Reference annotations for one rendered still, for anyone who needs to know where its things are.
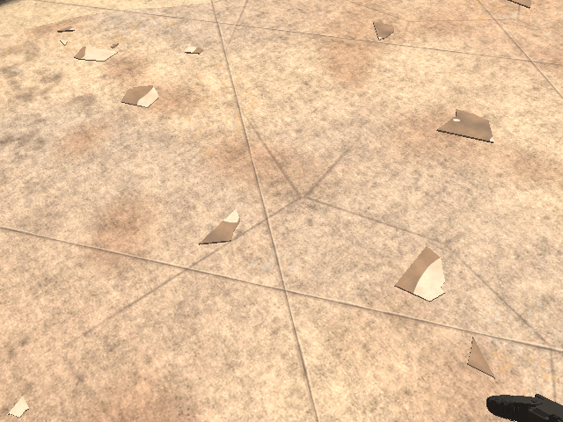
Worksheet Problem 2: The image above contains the right robot hand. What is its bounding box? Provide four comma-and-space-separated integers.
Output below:
486, 394, 563, 422

